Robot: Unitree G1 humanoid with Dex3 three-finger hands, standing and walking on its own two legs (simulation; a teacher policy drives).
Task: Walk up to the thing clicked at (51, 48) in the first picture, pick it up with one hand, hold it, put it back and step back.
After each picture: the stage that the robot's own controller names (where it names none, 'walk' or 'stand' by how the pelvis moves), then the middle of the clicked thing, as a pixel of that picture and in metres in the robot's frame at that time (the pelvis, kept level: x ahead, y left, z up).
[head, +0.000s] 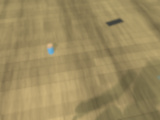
stand; (50, 48) +1.32 +0.40 -0.72
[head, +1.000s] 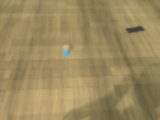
walk; (66, 50) +1.24 +0.17 -0.70
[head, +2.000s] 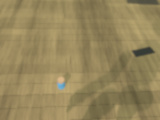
walk; (61, 83) +0.80 +0.18 -0.71
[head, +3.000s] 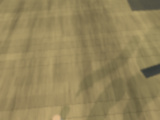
stand; out of the picture +0.47 +0.24 -0.70
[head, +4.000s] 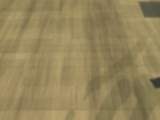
stand; out of the picture +0.43 +0.21 -0.72
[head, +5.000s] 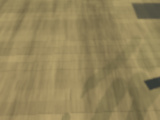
stand; out of the picture +0.41 +0.22 -0.73
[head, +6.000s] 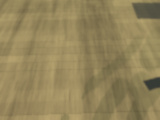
stand; out of the picture +0.41 +0.23 -0.73
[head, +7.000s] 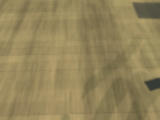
stand; out of the picture +0.40 +0.23 -0.73
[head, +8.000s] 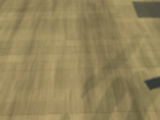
go down; out of the picture +0.40 +0.23 -0.73
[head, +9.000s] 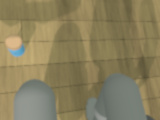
go down; (15, 46) +0.50 +0.24 -0.31
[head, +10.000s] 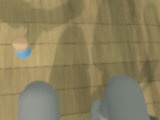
approach; (22, 47) +0.50 +0.23 -0.30
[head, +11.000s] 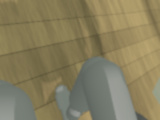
close in; out of the picture +0.49 +0.28 -0.23
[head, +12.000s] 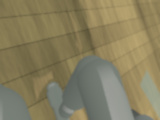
close; out of the picture +0.48 +0.29 -0.24
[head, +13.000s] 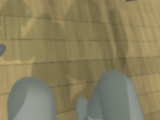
lift; out of the picture +0.42 +0.28 -0.15
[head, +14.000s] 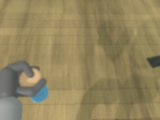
hold; (35, 86) +0.34 +0.18 +0.00
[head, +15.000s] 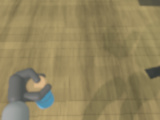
hold; (41, 92) +0.33 +0.17 -0.01
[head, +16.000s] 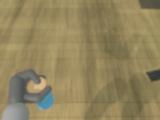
hold; (41, 94) +0.32 +0.17 -0.02
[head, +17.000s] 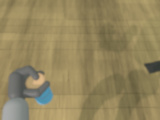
crouch; (40, 89) +0.34 +0.17 -0.04
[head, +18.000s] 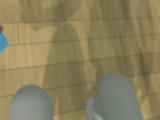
lower; out of the picture +0.50 +0.25 -0.12
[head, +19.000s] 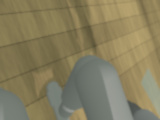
lower; out of the picture +0.61 +0.38 -0.27
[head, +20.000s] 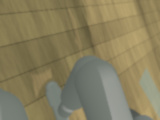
lower; out of the picture +0.61 +0.38 -0.27
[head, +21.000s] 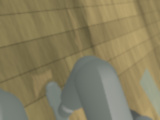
lower; out of the picture +0.61 +0.39 -0.27
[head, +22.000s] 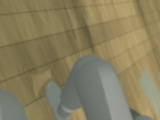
lower; out of the picture +0.61 +0.39 -0.27
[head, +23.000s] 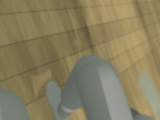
loosen; out of the picture +0.61 +0.39 -0.27
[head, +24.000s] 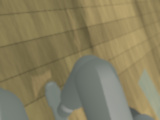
withdraw; out of the picture +0.61 +0.39 -0.27
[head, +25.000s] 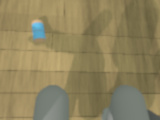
walk; (38, 31) +0.66 +0.27 -0.39
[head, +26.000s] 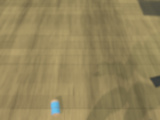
stand; (55, 107) +0.58 +0.23 -0.69
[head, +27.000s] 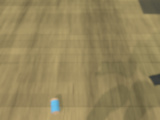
stand; (55, 106) +0.59 +0.24 -0.69
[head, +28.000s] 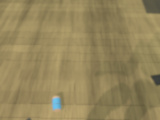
stand; (56, 103) +0.59 +0.24 -0.69
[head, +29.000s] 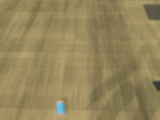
stand; (60, 108) +0.60 +0.24 -0.75
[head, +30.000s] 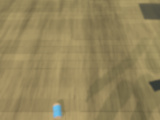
stand; (57, 111) +0.58 +0.26 -0.75
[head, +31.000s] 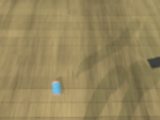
walk; (56, 88) +0.62 +0.22 -0.73
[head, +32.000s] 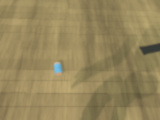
walk; (58, 68) +0.84 +0.22 -0.73
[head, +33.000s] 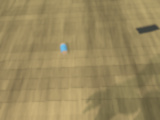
stand; (63, 48) +1.19 +0.33 -0.72
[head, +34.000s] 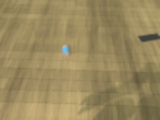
stand; (65, 50) +1.18 +0.23 -0.73
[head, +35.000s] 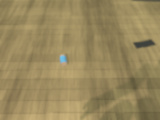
stand; (63, 60) +1.16 +0.23 -0.75
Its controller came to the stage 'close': yes
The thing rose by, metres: 0.69
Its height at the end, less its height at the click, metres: -0.02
